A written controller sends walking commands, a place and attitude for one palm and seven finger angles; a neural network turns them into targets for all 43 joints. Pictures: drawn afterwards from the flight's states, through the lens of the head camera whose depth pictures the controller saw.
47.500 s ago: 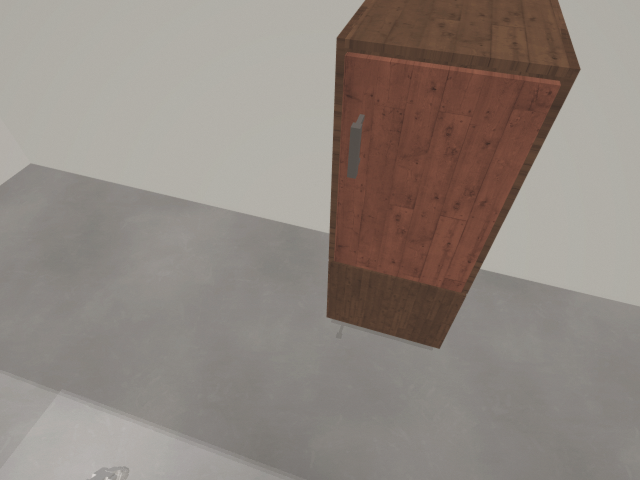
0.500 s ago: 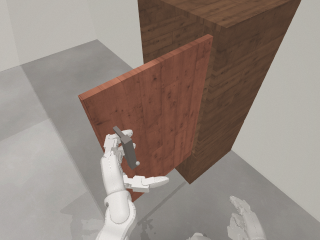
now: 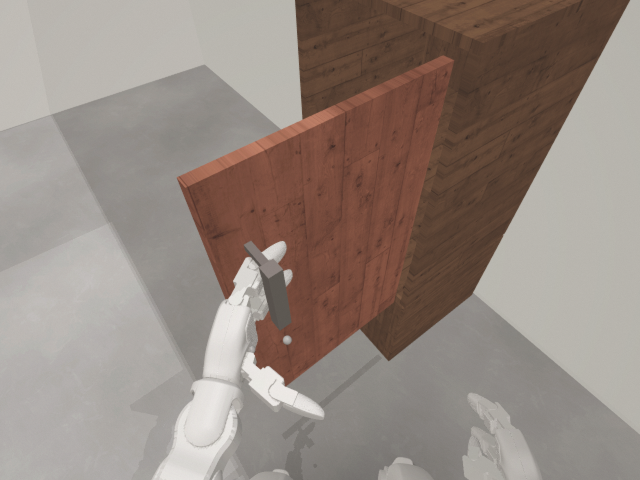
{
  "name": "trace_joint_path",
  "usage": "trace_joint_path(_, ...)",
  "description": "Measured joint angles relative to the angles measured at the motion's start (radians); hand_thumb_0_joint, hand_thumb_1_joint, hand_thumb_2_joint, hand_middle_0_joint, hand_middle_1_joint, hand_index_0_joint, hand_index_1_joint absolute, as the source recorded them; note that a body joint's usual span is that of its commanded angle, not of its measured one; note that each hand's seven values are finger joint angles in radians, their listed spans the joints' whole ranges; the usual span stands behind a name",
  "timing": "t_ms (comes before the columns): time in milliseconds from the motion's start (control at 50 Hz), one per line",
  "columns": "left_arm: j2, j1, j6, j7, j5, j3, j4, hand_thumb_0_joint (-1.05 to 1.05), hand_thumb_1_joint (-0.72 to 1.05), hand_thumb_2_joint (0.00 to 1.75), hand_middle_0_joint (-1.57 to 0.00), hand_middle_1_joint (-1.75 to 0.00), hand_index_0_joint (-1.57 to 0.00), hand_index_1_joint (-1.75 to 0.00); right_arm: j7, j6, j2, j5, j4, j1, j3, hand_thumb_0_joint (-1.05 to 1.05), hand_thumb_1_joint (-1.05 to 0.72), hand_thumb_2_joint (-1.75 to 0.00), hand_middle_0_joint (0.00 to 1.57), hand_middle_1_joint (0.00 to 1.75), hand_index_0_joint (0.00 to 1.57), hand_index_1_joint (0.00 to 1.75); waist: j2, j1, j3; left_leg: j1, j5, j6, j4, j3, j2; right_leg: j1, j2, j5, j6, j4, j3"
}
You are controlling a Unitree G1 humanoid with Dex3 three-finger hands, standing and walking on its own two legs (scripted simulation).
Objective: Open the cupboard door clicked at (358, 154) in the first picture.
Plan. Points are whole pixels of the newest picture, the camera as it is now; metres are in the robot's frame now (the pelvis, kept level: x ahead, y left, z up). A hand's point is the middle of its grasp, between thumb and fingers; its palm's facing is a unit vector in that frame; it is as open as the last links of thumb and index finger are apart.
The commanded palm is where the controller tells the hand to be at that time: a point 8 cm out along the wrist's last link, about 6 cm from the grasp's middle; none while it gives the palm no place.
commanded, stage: slide the hand sideways off the handle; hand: left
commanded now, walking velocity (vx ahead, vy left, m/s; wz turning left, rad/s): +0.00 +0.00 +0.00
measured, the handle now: (267, 286) +0.33 +0.09 +0.07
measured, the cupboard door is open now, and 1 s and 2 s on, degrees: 92 92 92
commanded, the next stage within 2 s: draw the hand back to the body in 1.02 s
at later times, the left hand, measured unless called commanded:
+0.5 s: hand (267, 360) +0.24 +0.08 +0.07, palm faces -0.09 -1.00 +0.01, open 16.1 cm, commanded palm +0.21 +0.14 +0.07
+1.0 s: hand (211, 399) +0.19 +0.13 +0.07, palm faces -0.03 -1.00 -0.02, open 16.2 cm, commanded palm +0.16 +0.19 +0.07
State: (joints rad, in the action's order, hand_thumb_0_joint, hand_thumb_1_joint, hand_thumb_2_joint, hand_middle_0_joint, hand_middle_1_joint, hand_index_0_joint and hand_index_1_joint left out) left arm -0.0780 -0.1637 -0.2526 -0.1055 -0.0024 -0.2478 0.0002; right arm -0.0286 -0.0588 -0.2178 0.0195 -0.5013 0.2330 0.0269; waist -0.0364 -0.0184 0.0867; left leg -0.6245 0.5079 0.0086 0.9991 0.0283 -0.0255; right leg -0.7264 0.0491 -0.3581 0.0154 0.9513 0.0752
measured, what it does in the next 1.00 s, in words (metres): stands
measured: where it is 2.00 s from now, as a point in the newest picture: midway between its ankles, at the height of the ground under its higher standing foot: outside the picture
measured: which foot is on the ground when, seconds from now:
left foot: down 0.00-1.00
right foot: down 0.00-1.00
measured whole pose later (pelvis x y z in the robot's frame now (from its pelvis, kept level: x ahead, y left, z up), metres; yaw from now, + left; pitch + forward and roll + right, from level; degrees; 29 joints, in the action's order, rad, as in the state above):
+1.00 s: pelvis +0.03 +0.00 -0.02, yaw -1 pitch +12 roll -1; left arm -0.16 -0.72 -0.29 0.12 -0.16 -0.05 0.42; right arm -0.05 -0.08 -0.22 -0.02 -0.35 0.29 0.00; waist -0.04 -0.02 0.14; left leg -0.72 0.61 0.01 1.13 0.03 -0.01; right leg -0.83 0.03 -0.45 0.01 1.07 0.07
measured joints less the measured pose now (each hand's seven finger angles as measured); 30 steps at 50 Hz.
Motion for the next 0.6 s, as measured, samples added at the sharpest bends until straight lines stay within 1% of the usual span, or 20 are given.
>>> trace_joint_path(20,-0.007,-0.007,0.005,0.033,-0.024,0.001,0.012,-0.01,-0.5,0.3,-0.23,-0.4,-0.15,-0.4,-0.003,-0.008,-0.005,-0.008,0.008,0.006,0.0,0.01,-0.91,-0.9,0.21,0.3,0.21,0.3,-0.004,0.002,-0.003,0.002,0.001,0.001,0.0,0.0,0.0,0.003,0.0,0.0,-0.002,-0.002,0.0)
trace_joint_path(40,-0.006,-0.017,0.012,0.052,-0.041,0.002,0.024,-0.01,-0.5,0.3,-0.21,-0.39,-0.14,-0.39,-0.005,-0.016,-0.008,-0.013,0.017,0.011,0.0,0.01,-0.91,-0.9,0.21,0.3,0.21,0.3,-0.008,0.004,-0.004,0.004,0.002,0.002,0.0,-0.002,-0.001,0.004,0.0,0.0,-0.003,-0.003,-0.002)
trace_joint_path(80,0.011,-0.04,0.026,0.056,-0.059,0.003,0.049,-0.01,-0.5,0.3,-0.19,-0.36,-0.13,-0.36,-0.007,-0.028,-0.011,-0.019,0.033,0.021,0.001,0.01,-0.91,-0.9,0.21,0.3,0.21,0.3,-0.009,0.009,-0.004,0.005,0.004,0.005,-0.003,-0.008,-0.003,0.003,0.002,-0.001,-0.007,-0.003,-0.008)
trace_joint_path(100,0.021,-0.052,0.031,0.049,-0.057,0.003,0.061,-0.01,-0.5,0.3,-0.18,-0.35,-0.13,-0.35,-0.006,-0.032,-0.011,-0.018,0.042,0.026,0.001,0.01,-0.91,-0.9,0.21,0.3,0.21,0.3,-0.008,0.01,-0.002,0.004,0.005,0.007,-0.004,-0.011,-0.003,0.0,0.002,-0.002,-0.009,-0.002,-0.011)
trace_joint_path(180,0.045,-0.101,0.044,0.017,-0.023,-0.005,0.111,-0.01,-0.5,0.3,-0.15,-0.33,-0.15,-0.33,0.005,-0.036,-0.005,-0.01,0.07,0.039,0.003,0.01,-0.91,-0.9,0.21,0.3,0.2,0.3,0.0,0.014,0.009,-0.002,0.014,0.011,0.001,-0.023,-0.004,-0.015,0.002,-0.011,-0.013,0.01,-0.023)
trace_joint_path(240,0.043,-0.139,0.046,0.013,-0.005,-0.009,0.146,-0.01,-0.5,0.3,-0.14,-0.32,-0.16,-0.32,0.011,-0.028,0.0,-0.006,0.086,0.042,0.008,0.01,-0.91,-0.9,0.21,0.3,0.2,0.3,0.005,0.016,0.014,-0.008,0.026,0.012,0.011,-0.028,-0.001,-0.024,-0.002,-0.022,-0.014,0.023,-0.028)
trace_joint_path(280,0.034,-0.162,0.048,0.017,-0.001,-0.007,0.165,-0.01,-0.5,0.3,-0.14,-0.31,-0.16,-0.31,0.012,-0.023,0.004,-0.005,0.094,0.042,0.01,0.01,-0.91,-0.9,0.21,0.3,0.21,0.3,0.007,0.017,0.015,-0.012,0.034,0.012,0.018,-0.029,0.001,-0.029,-0.004,-0.028,-0.014,0.03,-0.03)
trace_joint_path(420,0.001,-0.269,0.041,0.05,-0.016,0.01,0.254,-0.01,-0.5,0.3,-0.17,-0.31,-0.18,-0.32,0.012,-0.016,0.008,-0.007,0.119,0.048,0.011,0.01,-0.91,-0.9,0.21,0.3,0.21,0.3,0.004,0.015,0.021,-0.019,0.057,0.012,0.035,-0.027,0.008,-0.037,-0.011,-0.049,-0.014,0.044,-0.027)
trace_joint_path(600,-0.028,-0.398,0.006,0.096,-0.037,0.049,0.342,-0.01,-0.5,0.3,-0.18,-0.32,-0.2,-0.32,0.008,-0.021,0.003,-0.012,0.145,0.055,0.001,0.01,-0.91,-0.9,0.21,0.3,0.21,0.3,0.002,0.011,0.031,-0.045,0.083,0.009,0.065,-0.018,0.012,-0.061,-0.013,-0.074,-0.012,0.072,-0.018)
